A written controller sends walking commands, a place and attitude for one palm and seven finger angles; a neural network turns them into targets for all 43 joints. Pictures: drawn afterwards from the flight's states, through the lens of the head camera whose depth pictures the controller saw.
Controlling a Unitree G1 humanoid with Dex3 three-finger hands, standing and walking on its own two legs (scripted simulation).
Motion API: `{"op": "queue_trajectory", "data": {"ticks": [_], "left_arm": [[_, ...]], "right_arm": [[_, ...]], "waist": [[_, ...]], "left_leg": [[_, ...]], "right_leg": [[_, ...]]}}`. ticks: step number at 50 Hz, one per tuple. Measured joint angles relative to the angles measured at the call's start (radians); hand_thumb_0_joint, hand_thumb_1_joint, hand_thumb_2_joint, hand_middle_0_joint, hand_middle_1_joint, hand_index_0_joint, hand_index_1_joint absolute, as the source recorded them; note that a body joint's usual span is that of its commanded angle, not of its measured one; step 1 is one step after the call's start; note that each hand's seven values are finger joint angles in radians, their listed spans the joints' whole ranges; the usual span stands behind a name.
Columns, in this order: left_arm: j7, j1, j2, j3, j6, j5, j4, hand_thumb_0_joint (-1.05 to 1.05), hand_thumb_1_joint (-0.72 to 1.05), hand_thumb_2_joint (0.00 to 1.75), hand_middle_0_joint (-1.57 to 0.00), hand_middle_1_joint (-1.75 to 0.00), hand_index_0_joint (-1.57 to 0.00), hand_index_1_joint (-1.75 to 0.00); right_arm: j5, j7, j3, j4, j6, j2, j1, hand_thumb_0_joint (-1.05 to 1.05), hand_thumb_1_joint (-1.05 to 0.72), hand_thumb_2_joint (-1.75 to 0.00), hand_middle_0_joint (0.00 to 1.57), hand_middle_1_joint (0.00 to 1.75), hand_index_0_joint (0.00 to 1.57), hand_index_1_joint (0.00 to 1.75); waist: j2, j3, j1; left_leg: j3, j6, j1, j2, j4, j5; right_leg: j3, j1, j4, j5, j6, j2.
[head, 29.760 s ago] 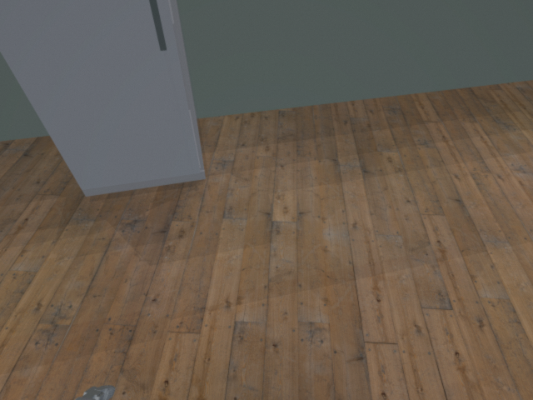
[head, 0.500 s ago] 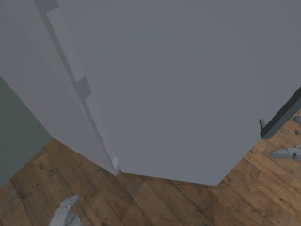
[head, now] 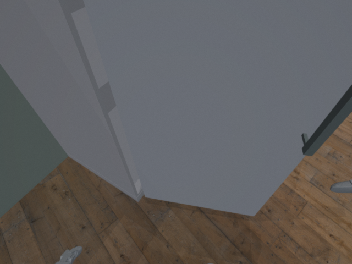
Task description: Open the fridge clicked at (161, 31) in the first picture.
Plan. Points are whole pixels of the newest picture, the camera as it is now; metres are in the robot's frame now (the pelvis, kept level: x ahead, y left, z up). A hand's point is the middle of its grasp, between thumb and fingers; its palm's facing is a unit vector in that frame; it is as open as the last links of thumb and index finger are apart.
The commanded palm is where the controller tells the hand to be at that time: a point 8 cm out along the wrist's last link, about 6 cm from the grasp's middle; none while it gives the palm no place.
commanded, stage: slip the hand off the handle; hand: right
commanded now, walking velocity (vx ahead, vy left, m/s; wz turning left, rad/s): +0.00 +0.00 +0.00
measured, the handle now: (339, 102) +0.43 -0.31 +0.16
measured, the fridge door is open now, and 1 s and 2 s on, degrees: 68 68 68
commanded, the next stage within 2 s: draw the hand back to the body in 0.50 s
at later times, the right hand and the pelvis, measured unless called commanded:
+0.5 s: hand out of the picture +0.25 -0.31 +0.10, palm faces +0.38 +0.88 -0.28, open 14.7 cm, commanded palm +0.21 -0.35 +0.11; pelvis +0.01 +0.00 +0.01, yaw -2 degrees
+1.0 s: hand out of the picture +0.23 -0.29 +0.14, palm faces +0.37 +0.93 -0.03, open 14.7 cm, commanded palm +0.18 -0.33 +0.14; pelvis +0.02 +0.03 +0.02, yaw -1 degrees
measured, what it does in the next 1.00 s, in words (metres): stands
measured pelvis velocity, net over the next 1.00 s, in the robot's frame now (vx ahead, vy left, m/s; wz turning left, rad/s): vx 0.02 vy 0.03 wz -0.02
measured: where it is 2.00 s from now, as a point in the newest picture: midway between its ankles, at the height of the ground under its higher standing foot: outside the picture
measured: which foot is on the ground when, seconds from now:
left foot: down 0.00-1.00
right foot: down 0.00-1.00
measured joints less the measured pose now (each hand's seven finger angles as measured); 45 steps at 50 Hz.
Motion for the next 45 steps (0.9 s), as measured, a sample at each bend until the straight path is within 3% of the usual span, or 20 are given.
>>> {"op": "queue_trajectory", "data": {"ticks": [10, 17, 22, 28, 32, 35, 37, 42, 45], "left_arm": [[0.001, -0.056, -0.026, -0.018, -0.035, 0.012, -0.023, 0.01, 0.9, 0.9, -0.21, -0.3, -0.2, -0.3], [0.014, -0.113, -0.035, -0.029, -0.064, 0.007, -0.023, 0.01, 0.9, 0.9, -0.21, -0.3, -0.2, -0.3], [0.014, -0.136, -0.038, -0.032, -0.085, 0.009, -0.037, 0.01, 0.9, 0.9, -0.21, -0.3, -0.2, -0.3], [0.009, -0.143, -0.044, -0.035, -0.097, 0.016, -0.038, 0.01, 0.9, 0.9, -0.21, -0.3, -0.2, -0.3], [0.018, -0.146, -0.045, -0.039, -0.096, 0.017, -0.017, 0.01, 0.9, 0.9, -0.21, -0.3, -0.2, -0.3], [0.042, -0.148, -0.045, -0.041, -0.112, -0.01, 0.024, 0.01, 0.9, 0.9, -0.21, -0.3, -0.2, -0.3], [0.058, -0.141, -0.045, -0.044, -0.124, -0.022, 0.045, 0.01, 0.9, 0.9, -0.21, -0.3, -0.2, -0.3], [0.065, -0.121, -0.034, -0.04, -0.148, -0.031, 0.021, 0.02, 0.9, 0.9, -0.21, -0.3, -0.2, -0.3], [0.056, -0.118, -0.028, -0.034, -0.15, -0.034, -0.003, 0.02, 0.9, 0.9, -0.21, -0.3, -0.2, -0.3]], "right_arm": [[-0.012, -0.089, 0.023, -0.198, 0.015, 0.083, 0.149, -0.01, 0.55, -0.2, 0.26, 1.15, 0.25, 1.15], [0.02, -0.081, 0.071, -0.306, 0.056, 0.114, 0.223, -0.01, 0.55, -0.2, 0.26, 1.15, 0.25, 1.15], [0.017, -0.098, 0.1, -0.382, 0.096, 0.143, 0.286, -0.01, 0.55, -0.2, 0.26, 1.15, 0.25, 1.15], [0.021, -0.107, 0.117, -0.482, 0.085, 0.168, 0.384, -0.01, 0.55, -0.2, 0.26, 1.15, 0.25, 1.15], [0.025, -0.11, 0.093, -0.468, 0.082, 0.16, 0.375, -0.01, 0.55, -0.2, 0.26, 1.15, 0.26, 1.15], [0.198, -0.036, 0.042, -0.438, 0.109, 0.193, 0.322, -0.01, 0.55, -0.2, 0.26, 1.15, 0.26, 1.15], [0.264, 0.02, 0.016, -0.422, 0.129, 0.204, 0.295, -0.01, 0.55, -0.2, 0.26, 1.15, 0.25, 1.15], [0.231, 0.074, 0.042, -0.448, 0.203, 0.161, 0.326, -0.01, 0.55, -0.2, 0.26, 1.15, 0.25, 1.15], [0.253, 0.077, 0.034, -0.482, 0.249, 0.15, 0.376, -0.01, 0.55, -0.2, 0.26, 1.15, 0.25, 1.15]], "waist": [[0.009, 0.007, -0.021], [0.001, 0.003, -0.048], [-0.004, 0.005, -0.062], [-0.002, 0.005, -0.074], [0.002, 0.014, -0.081], [0.001, 0.031, -0.087], [0.004, 0.028, -0.09], [-0.009, 0.014, -0.074], [-0.017, 0.007, -0.058]], "left_leg": [[0.006, -0.004, 0.033, 0.007, 0.001, -0.005], [0.014, -0.007, 0.069, 0.016, -0.018, -0.004], [0.019, -0.005, 0.094, 0.02, -0.035, -0.003], [0.02, 0.002, 0.111, 0.019, -0.041, -0.008], [0.029, 0.01, 0.113, 0.015, -0.036, -0.013], [0.039, 0.017, 0.145, 0.009, -0.06, -0.005], [0.04, 0.02, 0.167, 0.007, -0.081, 0.002], [0.026, 0.024, 0.198, 0.005, -0.106, 0.01], [0.012, 0.025, 0.205, 0.006, -0.113, 0.013]], "right_leg": [[0.005, 0.028, 0.004, -0.003, -0.004, 0.008], [0.013, 0.061, -0.016, 0.002, -0.006, 0.019], [0.018, 0.085, -0.036, 0.007, -0.003, 0.024], [0.021, 0.105, -0.047, 0.006, 0.005, 0.022], [0.03, 0.106, -0.046, 0.005, 0.013, 0.02], [0.041, 0.132, -0.061, 0.011, 0.02, 0.016], [0.043, 0.153, -0.08, 0.017, 0.023, 0.014], [0.03, 0.197, -0.12, 0.026, 0.027, 0.011], [0.018, 0.215, -0.143, 0.034, 0.029, 0.009]]}}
